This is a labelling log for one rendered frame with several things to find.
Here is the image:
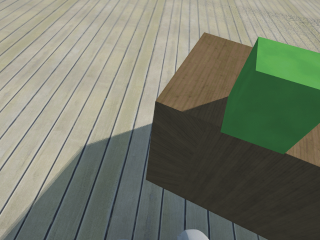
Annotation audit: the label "carton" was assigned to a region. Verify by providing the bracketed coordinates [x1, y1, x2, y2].
[220, 37, 320, 154]

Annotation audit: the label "robot right thigh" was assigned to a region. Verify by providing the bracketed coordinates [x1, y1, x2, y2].
[177, 229, 209, 240]

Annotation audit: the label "pedestal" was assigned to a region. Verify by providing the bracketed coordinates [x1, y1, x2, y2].
[146, 32, 320, 240]

